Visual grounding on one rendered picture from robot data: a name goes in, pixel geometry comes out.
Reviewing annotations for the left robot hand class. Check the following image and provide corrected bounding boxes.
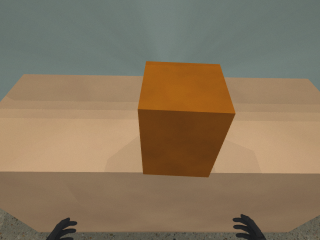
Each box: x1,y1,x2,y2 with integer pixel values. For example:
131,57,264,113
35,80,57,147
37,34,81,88
46,217,77,240

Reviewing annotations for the carton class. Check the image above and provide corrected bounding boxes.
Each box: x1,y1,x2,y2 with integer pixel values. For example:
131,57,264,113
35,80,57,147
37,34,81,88
137,61,236,178

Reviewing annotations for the pedestal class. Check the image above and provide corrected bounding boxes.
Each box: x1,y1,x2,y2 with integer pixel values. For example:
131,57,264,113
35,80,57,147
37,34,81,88
0,74,320,233

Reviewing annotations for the right robot hand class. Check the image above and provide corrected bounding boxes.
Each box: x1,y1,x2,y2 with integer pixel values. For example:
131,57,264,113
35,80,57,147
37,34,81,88
232,214,267,240

